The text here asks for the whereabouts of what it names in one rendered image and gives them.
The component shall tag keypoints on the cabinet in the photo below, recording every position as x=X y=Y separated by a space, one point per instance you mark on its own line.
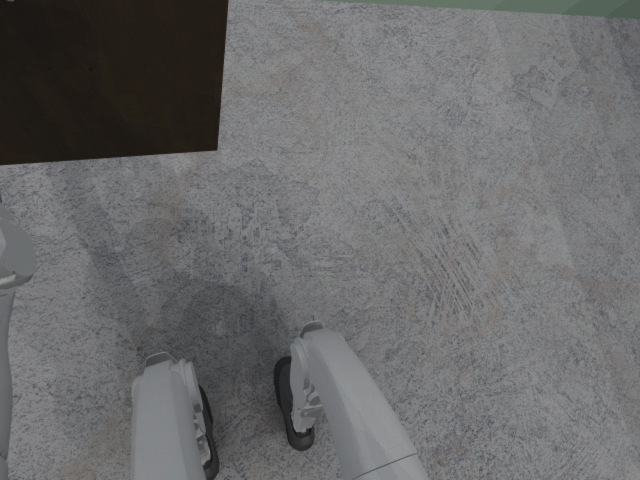
x=92 y=79

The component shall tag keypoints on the robot left upper arm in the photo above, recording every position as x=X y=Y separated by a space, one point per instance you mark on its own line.
x=17 y=265

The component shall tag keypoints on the robot right thigh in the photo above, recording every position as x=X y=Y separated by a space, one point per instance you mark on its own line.
x=370 y=441

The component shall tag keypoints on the robot right shin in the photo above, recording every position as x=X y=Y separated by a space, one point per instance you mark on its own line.
x=306 y=407

